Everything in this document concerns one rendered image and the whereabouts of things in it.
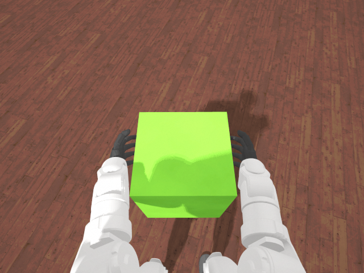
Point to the left robot shin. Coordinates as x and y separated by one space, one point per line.
155 260

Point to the robot right thigh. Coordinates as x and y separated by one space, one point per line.
219 264

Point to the left robot hand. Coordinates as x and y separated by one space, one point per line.
120 147

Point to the robot right upper arm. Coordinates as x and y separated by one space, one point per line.
259 259

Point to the robot left upper arm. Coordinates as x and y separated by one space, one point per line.
114 257

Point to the left robot forearm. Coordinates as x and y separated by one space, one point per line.
109 219

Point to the carton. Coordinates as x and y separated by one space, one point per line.
183 165

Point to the right robot forearm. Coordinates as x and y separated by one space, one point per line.
262 223

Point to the right robot hand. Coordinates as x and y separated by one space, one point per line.
247 148

